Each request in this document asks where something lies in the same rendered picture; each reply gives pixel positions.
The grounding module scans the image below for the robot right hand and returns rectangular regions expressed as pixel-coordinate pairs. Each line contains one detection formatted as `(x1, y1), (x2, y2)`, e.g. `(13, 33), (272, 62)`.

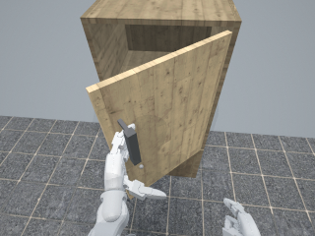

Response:
(222, 198), (261, 236)

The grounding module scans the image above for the cupboard door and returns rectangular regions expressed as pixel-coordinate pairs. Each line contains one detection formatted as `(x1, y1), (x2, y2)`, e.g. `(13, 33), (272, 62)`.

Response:
(86, 30), (232, 200)

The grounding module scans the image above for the robot left hand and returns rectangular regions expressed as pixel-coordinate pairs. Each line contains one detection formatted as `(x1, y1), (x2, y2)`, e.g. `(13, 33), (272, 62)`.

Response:
(104, 123), (166, 201)

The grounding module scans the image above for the handle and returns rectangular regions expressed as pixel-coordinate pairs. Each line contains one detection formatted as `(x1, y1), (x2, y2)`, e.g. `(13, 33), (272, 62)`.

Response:
(117, 118), (142, 166)

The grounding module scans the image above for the left robot forearm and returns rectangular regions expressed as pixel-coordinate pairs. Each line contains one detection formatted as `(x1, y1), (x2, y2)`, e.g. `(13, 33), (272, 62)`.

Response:
(88, 189), (130, 236)

